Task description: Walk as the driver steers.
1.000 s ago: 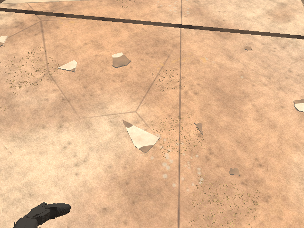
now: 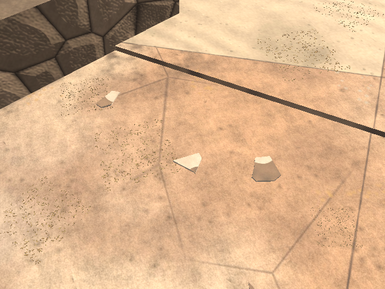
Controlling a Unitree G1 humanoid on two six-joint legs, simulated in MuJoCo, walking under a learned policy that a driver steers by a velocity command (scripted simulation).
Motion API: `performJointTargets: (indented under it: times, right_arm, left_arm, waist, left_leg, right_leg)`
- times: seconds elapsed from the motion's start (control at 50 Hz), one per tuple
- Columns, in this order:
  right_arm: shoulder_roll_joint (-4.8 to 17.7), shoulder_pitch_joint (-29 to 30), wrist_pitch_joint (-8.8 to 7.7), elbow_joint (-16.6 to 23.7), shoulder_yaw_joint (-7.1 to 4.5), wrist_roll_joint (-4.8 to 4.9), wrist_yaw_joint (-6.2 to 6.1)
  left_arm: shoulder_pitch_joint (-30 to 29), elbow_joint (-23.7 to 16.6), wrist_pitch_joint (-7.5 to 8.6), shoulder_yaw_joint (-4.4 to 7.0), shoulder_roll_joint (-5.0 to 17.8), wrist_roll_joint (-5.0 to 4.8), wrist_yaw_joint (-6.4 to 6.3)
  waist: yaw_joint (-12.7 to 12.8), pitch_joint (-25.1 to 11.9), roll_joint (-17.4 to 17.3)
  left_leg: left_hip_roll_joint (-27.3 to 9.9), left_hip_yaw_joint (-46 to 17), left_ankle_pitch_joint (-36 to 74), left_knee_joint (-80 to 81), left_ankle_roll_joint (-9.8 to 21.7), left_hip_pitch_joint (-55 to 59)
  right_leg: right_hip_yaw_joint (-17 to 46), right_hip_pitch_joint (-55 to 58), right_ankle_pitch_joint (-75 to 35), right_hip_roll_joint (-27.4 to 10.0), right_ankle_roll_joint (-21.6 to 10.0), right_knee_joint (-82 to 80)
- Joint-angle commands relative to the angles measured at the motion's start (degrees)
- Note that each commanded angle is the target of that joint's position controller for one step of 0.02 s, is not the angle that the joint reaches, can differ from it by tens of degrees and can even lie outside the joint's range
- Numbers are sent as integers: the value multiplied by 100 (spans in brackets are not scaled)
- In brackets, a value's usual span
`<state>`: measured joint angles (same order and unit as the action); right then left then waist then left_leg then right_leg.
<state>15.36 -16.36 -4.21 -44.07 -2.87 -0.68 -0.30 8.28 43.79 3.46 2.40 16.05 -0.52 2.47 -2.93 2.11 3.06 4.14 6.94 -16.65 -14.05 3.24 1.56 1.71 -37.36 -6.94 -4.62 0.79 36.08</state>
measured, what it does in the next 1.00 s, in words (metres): walks ahead, turning right: right foot, then left foot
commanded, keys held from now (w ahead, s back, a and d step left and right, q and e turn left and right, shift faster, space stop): e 1.00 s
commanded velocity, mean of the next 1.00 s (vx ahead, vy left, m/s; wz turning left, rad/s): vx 0.07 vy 0.00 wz -0.54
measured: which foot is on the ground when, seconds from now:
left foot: down 0.00-0.08, up 0.10-0.52, down 0.54-0.96, up 0.98-1.00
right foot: up 0.00-0.06, down 0.08-0.54, up 0.56-0.94, down 0.96-1.00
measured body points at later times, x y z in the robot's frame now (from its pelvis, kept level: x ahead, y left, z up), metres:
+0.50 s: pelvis +0.15 +0.00 -0.01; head +0.19 -0.01 +0.44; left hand +0.38 +0.23 -0.10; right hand +0.22 -0.31 -0.11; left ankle +0.24 +0.13 -0.72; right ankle +0.19 -0.11 -0.74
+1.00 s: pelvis +0.16 -0.01 -0.01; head +0.18 -0.04 +0.44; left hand +0.45 +0.13 -0.09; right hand +0.11 -0.32 -0.12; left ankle +0.23 +0.13 -0.72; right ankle +0.10 -0.09 -0.74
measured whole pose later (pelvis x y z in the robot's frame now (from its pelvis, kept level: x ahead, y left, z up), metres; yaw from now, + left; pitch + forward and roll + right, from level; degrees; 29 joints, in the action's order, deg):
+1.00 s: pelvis +0.16 -0.01 -0.01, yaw -35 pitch +2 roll +0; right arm 17.9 -8.2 0.9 -41.3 -4.7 -0.6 -1.3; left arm 9.9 34.0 -3.8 4.6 17.1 -0.5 0.4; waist -0.9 2.9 -2.1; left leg -6.4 4.3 -26.7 -44.4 -3.6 -21.2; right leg -0.6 -17.3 17.8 1.2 -2.5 32.9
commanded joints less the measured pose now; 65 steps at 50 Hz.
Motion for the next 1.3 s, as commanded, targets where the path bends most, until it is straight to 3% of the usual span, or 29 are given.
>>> performJointTargets:
  times: [0.02, 0.08, 0.1, 0.12, 0.14, 0.16, 0.18, 0.2, 0.24, 0.3, 0.38, 0.48, 0.52, 0.54, 0.56, 0.58, 0.6, 0.64, 0.74, 0.88, 0.94, 0.96, 0.98, 1.0, 1.02, 1.06, 1.12, 1.2, 1.3]
  right_arm:
    - [1046, 98, 104, 222, -293, 93, -126]
    - [1050, 335, 278, 324, -303, 147, -259]
    - [882, 94, 239, 443, -220, 10, -263]
    - [220, -872, 165, 540, -12, -190, -123]
    - [798, -538, 105, 412, -80, -47, -16]
    - [955, 83, 116, 595, -132, 155, 3]
    - [910, 341, 162, 637, -123, 116, -58]
    - [928, 468, 241, 648, -143, 48, -124]
    - [844, 282, 368, 639, -155, 24, -163]
    - [637, 182, 368, 547, -96, -16, -230]
    - [643, 464, 405, 575, -103, 29, -224]
    - [681, 670, 250, 665, -149, 81, -129]
    - [712, 361, 174, 567, -205, 94, -84]
    - [1019, 231, 167, 564, -296, 22, -103]
    - [1588, 464, 243, 628, -420, -136, -143]
    - [1367, 458, 256, 670, -397, -272, -130]
    - [1065, 678, 254, 787, -305, -217, -156]
    - [779, 1001, 287, 851, -235, -28, -196]
    - [866, 645, 433, 755, -268, -46, -275]
    - [1218, 770, 468, 691, -433, 101, -149]
    - [1081, 747, 442, 560, -416, 243, -128]
    - [828, 498, 423, 487, -359, 126, -100]
    - [446, 614, 413, 785, -197, -222, -65]
    - [756, 1223, 379, 932, -289, -98, -130]
    - [929, 1354, 400, 913, -351, 53, -162]
    - [929, 1183, 452, 745, -397, 23, -239]
    - [803, 943, 428, 687, -382, 17, -203]
    - [609, 1153, 394, 740, -292, 45, -157]
    - [670, 1089, 363, 739, -275, 107, -46]
  left_arm:
    - [-393, -621, 92, 126, 475, 32, 150]
    - [909, -416, 80, 387, 952, 72, 141]
    - [1356, -431, 60, 506, 1427, 94, 22]
    - [1065, -620, 48, 522, 1855, 141, -38]
    - [1177, -773, -18, 458, 1417, 108, -46]
    - [788, -870, -63, 396, 1183, 78, -68]
    - [489, -883, -132, 343, 970, -21, -110]
    - [275, -940, -196, 303, 861, -45, -161]
    - [36, -1023, -264, 314, 883, 71, -197]
    - [80, -1033, -302, 399, 1060, 89, -287]
    - [-27, -1109, -459, 437, 1115, 10, -407]
    - [28, -1149, -573, 441, 1061, 7, -407]
    - [-66, -1178, -616, 416, 979, -60, -415]
    - [107, -1177, -621, 357, 779, -60, -417]
    - [289, -1299, -589, 299, 520, -45, -393]
    - [239, -1323, -507, 416, 945, 25, -371]
    - [383, -1185, -501, 528, 1229, -2, -353]
    - [557, -945, -626, 539, 1073, -36, -401]
    - [-22, -1241, -690, 371, 608, -110, -351]
    - [-6, -1377, -734, 365, 646, -75, -184]
    - [529, -1189, -742, 451, 688, -58, -162]
    - [734, -1177, -722, 565, 1043, -62, -223]
    - [735, -1343, -687, 678, 1731, -19, -314]
    - [895, -1372, -543, 618, 1538, 221, -244]
    - [673, -1314, -438, 550, 1379, 235, -229]
    - [117, -1320, -408, 448, 1045, 3, -311]
    - [-23, -1336, -467, 387, 985, 26, -408]
    - [112, -1277, -501, 439, 1107, -2, -461]
    - [47, -1226, -551, 392, 1062, 49, -381]
  waist:
    - [39, -44, -718]
    - [748, -772, -651]
    - [867, -1363, 144]
    - [121, -2227, 1294]
    - [696, -3040, 444]
    - [720, -2296, 185]
    - [577, -1575, -307]
    - [452, -1102, -304]
    - [159, -775, 70]
    - [156, -980, 203]
    - [270, -1094, 342]
    - [388, -928, 655]
    - [163, -897, 641]
    - [202, -958, 234]
    - [541, -732, -1453]
    - [376, -727, -1934]
    - [429, -699, -1425]
    - [486, -541, -1014]
    - [87, -505, -1331]
    - [68, -672, -1507]
    - [381, -698, -1186]
    - [353, -770, -250]
    - [196, -737, 1670]
    - [765, -1130, 1156]
    - [632, -835, 666]
    - [366, -581, 363]
    - [217, -732, 446]
    - [359, -726, 474]
    - [476, -684, 639]
  left_leg:
    - [-1689, -157, 4366, -451, 500, -21]
    - [-1405, 56, 5166, -2575, 103, -136]
    - [-961, 142, 3162, -4277, -261, -1241]
    - [166, -406, -2425, -6437, -701, -3500]
    - [41, -1437, -2255, -6928, -640, -3687]
    - [-215, -1437, -1755, -6779, -539, -4019]
    - [-425, -1312, -1348, -6336, -537, -4107]
    - [-556, -1287, -1085, -5935, -571, -3960]
    - [-554, -1211, -857, -5187, -615, -3292]
    - [-432, -1134, -643, -4282, -794, -3008]
    - [-359, -1245, -2, -3541, -875, -2805]
    - [-229, -1284, -84, -2359, -722, -2470]
    - [-266, -1177, 569, -1098, -544, -1759]
    - [-970, -1674, 789, -669, -291, -1168]
    - [-2178, -3053, 1600, -388, 464, -854]
    - [-2794, -3799, 2175, -263, 1164, -1112]
    - [-2648, -3360, 2261, -391, 1158, -1167]
    - [-1984, -2321, 2141, -607, 697, -1070]
    - [-1847, -1500, 2565, -578, 833, -515]
    - [-2203, -1099, 2619, -742, 851, -699]
    - [-1991, -653, 2033, -1489, 315, -1192]
    - [-1601, -130, 913, -2512, -201, -2109]
    - [-763, 110, -2133, -4249, -799, -3885]
    - [-522, -840, -2352, -5184, -816, -4095]
    - [-635, -1028, -1901, -5485, -741, -4136]
    - [-721, -1124, -1049, -5231, -722, -4131]
    - [-504, -1049, -424, -5029, -834, -3632]
    - [-380, -1115, -274, -3722, -874, -3341]
    - [-363, -1013, -451, -2811, -767, -2478]
  right_leg:
    - [-309, 343, 545, 258, -184, -264]
    - [-539, 1882, 602, 763, -552, -832]
    - [636, 3358, -1763, -67, -954, -794]
    - [3160, 5410, -3564, -1650, -2351, -439]
    - [3522, 5483, -2387, -1608, -2483, -925]
    - [2840, 4871, -1471, -1331, -2204, -1152]
    - [2414, 4035, -632, -1052, -1888, -1382]
    - [2210, 3219, -142, -907, -1762, -1585]
    - [1910, 2172, 252, -534, -1618, -1867]
    - [1696, 1979, -371, -395, -1612, -1742]
    - [1893, 1856, 1225, -205, -1355, -1739]
    - [2498, 2108, 1646, -180, -1205, -1507]
    - [2539, 2034, 1462, 19, -979, -1155]
    - [2265, 1646, 2135, 320, -694, -626]
    - [1094, 556, 3609, 1222, -312, 509]
    - [675, 203, 4306, 1189, -30, 1945]
    - [754, 206, 3988, 966, 90, 2698]
    - [583, 72, 3370, 856, 302, 3294]
    - [75, 6, 2937, 581, 567, 2515]
    - [-452, 1403, 2902, 410, 264, 537]
    - [-567, 2589, 1637, 627, -203, -1155]
    - [349, 3531, 294, 90, -498, -1469]
    - [2430, 4223, -2078, -1443, -1422, -1269]
    - [2828, 3738, -1522, -1794, -2207, -1522]
    - [2329, 3513, -885, -1440, -1985, -1622]
    - [1783, 3251, -221, -904, -1434, -1607]
    - [1569, 2968, -390, -621, -1391, -1595]
    - [1810, 3026, 219, -522, -1367, -1506]
    - [2149, 2627, 482, -573, -1394, -1363]
Keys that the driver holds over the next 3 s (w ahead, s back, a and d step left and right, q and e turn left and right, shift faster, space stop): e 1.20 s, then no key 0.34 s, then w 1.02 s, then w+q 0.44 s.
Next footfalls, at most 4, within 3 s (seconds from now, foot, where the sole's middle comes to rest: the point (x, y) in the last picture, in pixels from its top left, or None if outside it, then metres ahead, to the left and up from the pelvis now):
0.08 right None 0.23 -0.11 -0.78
0.54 left None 0.28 0.11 -0.78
0.96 right None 0.13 -0.11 -0.78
1.40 left None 0.29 0.05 -0.78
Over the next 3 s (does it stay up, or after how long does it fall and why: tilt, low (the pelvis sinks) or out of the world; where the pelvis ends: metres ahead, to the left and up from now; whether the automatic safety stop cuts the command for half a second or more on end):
stays up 0.63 -0.43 -0.02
